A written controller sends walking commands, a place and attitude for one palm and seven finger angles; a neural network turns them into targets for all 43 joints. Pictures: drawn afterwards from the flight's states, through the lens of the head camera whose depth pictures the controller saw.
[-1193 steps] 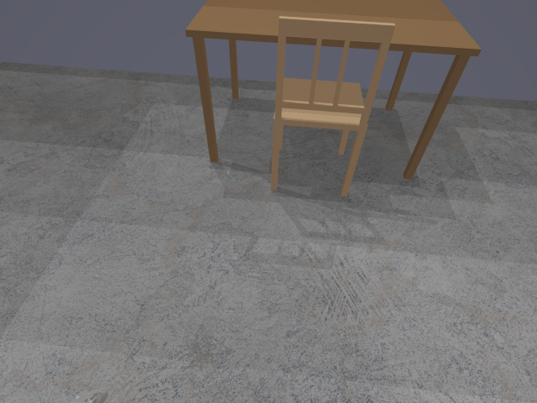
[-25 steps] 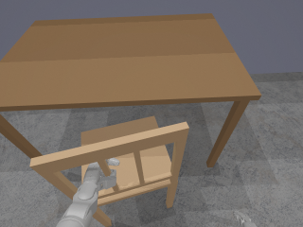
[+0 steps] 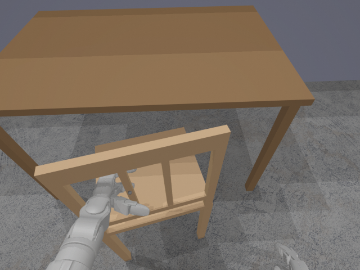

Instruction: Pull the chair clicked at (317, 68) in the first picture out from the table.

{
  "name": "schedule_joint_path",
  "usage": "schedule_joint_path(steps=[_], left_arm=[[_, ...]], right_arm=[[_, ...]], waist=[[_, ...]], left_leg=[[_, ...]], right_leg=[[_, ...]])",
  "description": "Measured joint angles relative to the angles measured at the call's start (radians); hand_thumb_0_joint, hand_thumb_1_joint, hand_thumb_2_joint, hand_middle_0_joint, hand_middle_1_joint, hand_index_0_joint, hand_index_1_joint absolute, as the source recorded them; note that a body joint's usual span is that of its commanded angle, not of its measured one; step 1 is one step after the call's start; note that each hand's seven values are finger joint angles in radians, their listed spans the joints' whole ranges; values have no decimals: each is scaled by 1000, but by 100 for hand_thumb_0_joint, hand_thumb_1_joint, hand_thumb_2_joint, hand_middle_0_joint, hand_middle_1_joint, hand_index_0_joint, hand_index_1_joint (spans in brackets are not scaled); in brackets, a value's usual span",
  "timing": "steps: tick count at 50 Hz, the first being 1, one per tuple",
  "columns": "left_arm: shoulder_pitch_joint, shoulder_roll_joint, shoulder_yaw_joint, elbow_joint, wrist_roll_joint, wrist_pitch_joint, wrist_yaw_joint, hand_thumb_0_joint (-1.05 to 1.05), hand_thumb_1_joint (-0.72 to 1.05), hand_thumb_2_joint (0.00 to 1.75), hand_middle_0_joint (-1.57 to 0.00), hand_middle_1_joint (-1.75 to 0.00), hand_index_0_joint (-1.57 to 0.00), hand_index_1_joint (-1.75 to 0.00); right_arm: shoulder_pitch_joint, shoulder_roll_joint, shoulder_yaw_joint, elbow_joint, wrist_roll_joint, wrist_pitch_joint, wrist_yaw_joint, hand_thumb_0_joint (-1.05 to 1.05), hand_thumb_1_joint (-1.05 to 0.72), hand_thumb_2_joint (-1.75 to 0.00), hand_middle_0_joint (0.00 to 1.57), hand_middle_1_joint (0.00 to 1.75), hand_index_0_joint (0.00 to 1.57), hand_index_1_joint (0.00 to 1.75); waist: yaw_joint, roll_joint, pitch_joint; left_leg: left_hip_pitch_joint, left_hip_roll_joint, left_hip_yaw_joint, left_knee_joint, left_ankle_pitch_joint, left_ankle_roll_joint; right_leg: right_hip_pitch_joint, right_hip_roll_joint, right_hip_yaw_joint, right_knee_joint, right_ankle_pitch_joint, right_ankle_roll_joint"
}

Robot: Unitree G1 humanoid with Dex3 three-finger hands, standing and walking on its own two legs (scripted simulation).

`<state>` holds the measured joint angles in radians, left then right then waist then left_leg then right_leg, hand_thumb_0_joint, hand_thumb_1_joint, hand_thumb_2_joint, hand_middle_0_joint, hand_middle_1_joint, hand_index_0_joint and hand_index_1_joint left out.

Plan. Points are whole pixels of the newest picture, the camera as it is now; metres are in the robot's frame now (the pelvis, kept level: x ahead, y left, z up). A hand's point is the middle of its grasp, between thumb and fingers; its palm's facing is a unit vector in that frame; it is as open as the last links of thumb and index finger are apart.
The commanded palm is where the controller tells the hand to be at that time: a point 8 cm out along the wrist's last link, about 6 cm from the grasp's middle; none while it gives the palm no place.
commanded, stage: open the thumb and straighten the fingers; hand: left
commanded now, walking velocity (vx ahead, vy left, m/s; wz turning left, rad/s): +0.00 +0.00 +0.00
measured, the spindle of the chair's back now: (131, 193) +0.33 +0.14 -0.08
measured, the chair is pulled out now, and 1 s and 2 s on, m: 0.11 0.11 0.11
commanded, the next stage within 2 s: draw the fingers out of the gap in 0.24 s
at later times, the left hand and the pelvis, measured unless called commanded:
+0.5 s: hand (127, 198) +0.30 +0.14 -0.04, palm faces -0.04 -0.98 -0.17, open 17.4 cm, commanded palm +0.26 +0.19 -0.02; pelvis -0.01 +0.01 -0.01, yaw -1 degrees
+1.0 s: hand (125, 239) +0.21 +0.13 -0.04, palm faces -0.03 -0.98 -0.17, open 17.5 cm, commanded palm +0.18 +0.18 -0.02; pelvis +0.01 -0.01 -0.01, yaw +2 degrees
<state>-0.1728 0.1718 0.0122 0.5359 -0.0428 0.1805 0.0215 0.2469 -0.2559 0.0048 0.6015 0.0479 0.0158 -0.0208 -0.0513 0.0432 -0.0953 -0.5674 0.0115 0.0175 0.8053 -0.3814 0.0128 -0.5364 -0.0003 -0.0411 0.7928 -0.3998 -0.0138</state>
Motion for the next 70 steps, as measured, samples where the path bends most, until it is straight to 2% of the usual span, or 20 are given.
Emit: schedule_joint_path(steps=[5,10,17,21,27,38,51,62,64,67,70], left_arm=[[-30,-1,17,21,8,-3,-1,-1,-51,22,-20,-60,-20,-61],[-34,6,6,12,5,-2,2,-1,-53,21,-10,-29,-10,-30],[-33,-3,1,1,6,8,12,-1,-54,20,-3,-8,-3,-8],[-30,-4,17,11,11,1,10,-1,-54,20,-1,-3,-1,-4],[111,2,-6,-129,9,-5,9,-1,-54,20,-1,-1,-1,-1],[341,-4,-85,-371,11,35,35,-1,-54,20,0,0,0,0],[560,10,-118,-595,18,85,17,-1,-54,20,0,0,0,0],[745,24,-124,-741,25,62,9,-1,-54,20,0,0,0,0],[772,14,-110,-759,-23,-12,-7,-2,-54,20,0,0,0,0],[788,6,-77,-784,-77,-192,-45,-2,-54,20,0,0,-1,0],[769,7,-29,-798,-110,-378,-81,-2,-54,20,-1,0,-1,0]], right_arm=[[4,13,14,2,-2,-9,-2,1,-90,-90,20,30,20,30],[16,14,15,3,-2,-20,-2,1,-90,-90,20,30,20,30],[22,6,12,9,-4,-25,-2,1,-90,-90,20,30,20,30],[23,2,8,3,-6,-22,-1,1,-90,-90,20,30,20,30],[35,0,-2,-29,-6,-21,7,1,-90,-90,20,30,20,30],[0,7,10,-64,-12,-49,-10,1,-90,-90,20,30,20,30],[-6,20,34,-139,-21,-72,-18,1,-90,-90,20,30,20,30],[34,17,21,-148,-24,-108,-29,1,-90,-90,20,30,20,30],[38,19,16,-136,-28,-139,-32,1,-90,-90,20,30,20,30],[39,26,2,-104,-29,-196,-27,1,-90,-90,20,30,20,30],[25,33,-11,-68,-28,-235,-13,1,-90,-90,20,30,20,30]], waist=[[1,0,0],[1,5,2],[-3,1,-1],[-7,-5,-7],[-8,-4,-15],[9,1,-19],[18,3,-42],[13,7,-55],[13,4,-57],[24,-5,-61],[36,-9,-62]], left_leg=[[-32,-1,0,23,0,3],[-47,-3,0,34,0,6],[-55,-3,1,39,0,9],[-65,-1,3,44,-2,8],[-57,2,9,41,-10,7],[-54,-3,-13,70,-33,2],[-69,-4,-37,105,-58,-10],[-108,-2,-52,153,-81,-17],[-127,0,-55,170,-87,-20],[-170,3,-61,216,-101,-25],[-218,7,-65,267,-117,-30]], right_leg=[[-30,-2,0,21,1,3],[-43,-3,0,27,3,6],[-50,-4,1,30,5,8],[-62,-2,4,36,3,7],[-57,1,10,34,-2,7],[-44,-3,-11,59,-32,2],[-51,-4,-35,95,-66,-9],[-83,-1,-50,139,-93,-17],[-101,0,-53,155,-99,-19],[-142,2,-57,199,-114,-25],[-189,6,-62,249,-129,-29]])
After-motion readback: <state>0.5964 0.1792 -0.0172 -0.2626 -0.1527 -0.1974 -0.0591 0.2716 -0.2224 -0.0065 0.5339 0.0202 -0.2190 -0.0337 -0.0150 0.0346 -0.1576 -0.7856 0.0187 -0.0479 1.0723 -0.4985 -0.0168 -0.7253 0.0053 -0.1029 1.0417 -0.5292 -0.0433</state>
